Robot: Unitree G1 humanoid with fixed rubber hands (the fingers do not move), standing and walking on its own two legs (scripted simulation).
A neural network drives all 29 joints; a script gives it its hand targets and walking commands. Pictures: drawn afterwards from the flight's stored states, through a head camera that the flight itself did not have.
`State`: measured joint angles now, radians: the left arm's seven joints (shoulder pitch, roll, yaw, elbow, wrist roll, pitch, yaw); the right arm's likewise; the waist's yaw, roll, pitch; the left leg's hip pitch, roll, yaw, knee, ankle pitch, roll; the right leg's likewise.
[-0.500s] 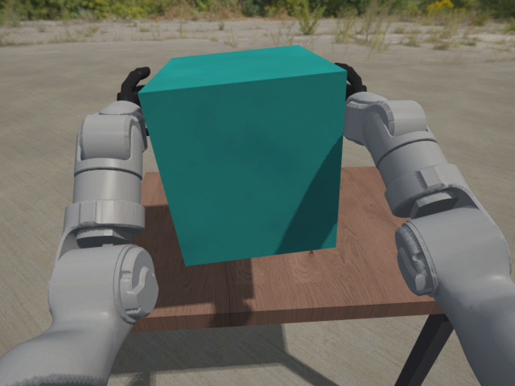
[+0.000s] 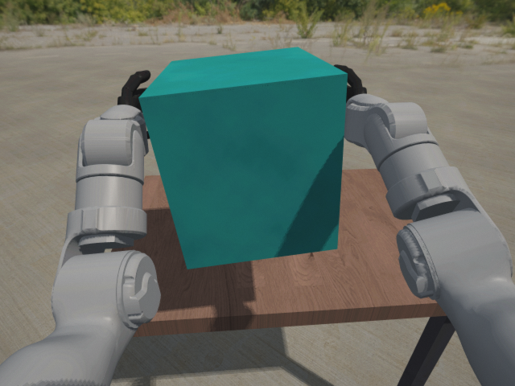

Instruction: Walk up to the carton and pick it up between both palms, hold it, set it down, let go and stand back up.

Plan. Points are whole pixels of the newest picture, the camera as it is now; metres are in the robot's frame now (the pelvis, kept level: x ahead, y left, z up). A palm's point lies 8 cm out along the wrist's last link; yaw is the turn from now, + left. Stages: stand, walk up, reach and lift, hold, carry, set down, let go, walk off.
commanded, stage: hold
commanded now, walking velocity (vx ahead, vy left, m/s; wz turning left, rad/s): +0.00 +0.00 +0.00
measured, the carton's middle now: (247, 147) +0.40 +0.00 +0.27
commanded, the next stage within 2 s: none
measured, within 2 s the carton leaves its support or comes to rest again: neither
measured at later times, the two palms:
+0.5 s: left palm (130, 120) +0.37 +0.16 +0.33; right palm (353, 111) +0.37 -0.15 +0.34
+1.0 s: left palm (126, 119) +0.36 +0.16 +0.33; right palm (352, 109) +0.36 -0.15 +0.34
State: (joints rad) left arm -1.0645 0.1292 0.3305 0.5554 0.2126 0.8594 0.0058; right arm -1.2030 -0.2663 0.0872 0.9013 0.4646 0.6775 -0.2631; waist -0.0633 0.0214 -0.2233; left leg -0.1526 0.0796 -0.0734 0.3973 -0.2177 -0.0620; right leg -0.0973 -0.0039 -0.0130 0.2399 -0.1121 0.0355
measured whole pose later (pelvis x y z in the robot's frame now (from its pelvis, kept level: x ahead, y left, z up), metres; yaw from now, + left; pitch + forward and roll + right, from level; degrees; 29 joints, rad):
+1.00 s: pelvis -0.01 +0.00 +0.00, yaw +0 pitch -2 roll -2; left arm -1.08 0.15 0.31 0.57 0.20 0.86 0.01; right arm -1.22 -0.26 0.07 0.92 0.46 0.67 -0.26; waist -0.07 0.01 -0.23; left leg -0.16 0.08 -0.08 0.40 -0.21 -0.06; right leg -0.10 0.00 -0.02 0.24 -0.11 0.03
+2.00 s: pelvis +0.00 +0.00 +0.00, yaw +0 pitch -1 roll -2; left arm -1.09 0.15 0.31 0.59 0.20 0.85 0.01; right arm -1.23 -0.26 0.06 0.94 0.45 0.68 -0.26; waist -0.07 0.02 -0.23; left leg -0.17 0.07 -0.08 0.40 -0.21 -0.06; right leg -0.11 -0.01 -0.02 0.24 -0.11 0.03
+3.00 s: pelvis -0.01 +0.00 +0.00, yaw +0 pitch -2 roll -2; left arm -1.10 0.14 0.32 0.60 0.21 0.85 0.01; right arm -1.23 -0.26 0.07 0.94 0.46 0.68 -0.26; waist -0.07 0.02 -0.22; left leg -0.16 0.08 -0.08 0.40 -0.21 -0.06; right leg -0.11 0.00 -0.01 0.24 -0.10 0.03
